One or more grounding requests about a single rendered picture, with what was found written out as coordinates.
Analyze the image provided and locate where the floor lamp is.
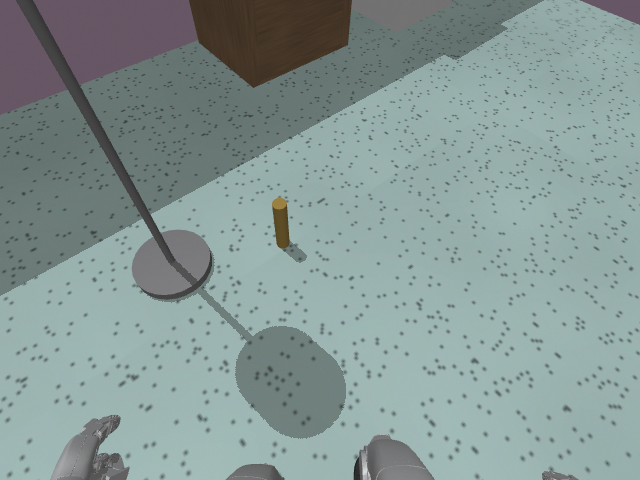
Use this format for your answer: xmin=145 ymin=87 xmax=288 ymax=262
xmin=16 ymin=0 xmax=212 ymax=300

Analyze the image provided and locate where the can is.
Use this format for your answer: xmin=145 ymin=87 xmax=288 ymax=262
xmin=272 ymin=198 xmax=290 ymax=248

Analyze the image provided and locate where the left robot hand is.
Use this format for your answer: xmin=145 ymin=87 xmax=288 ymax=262
xmin=50 ymin=415 xmax=130 ymax=480

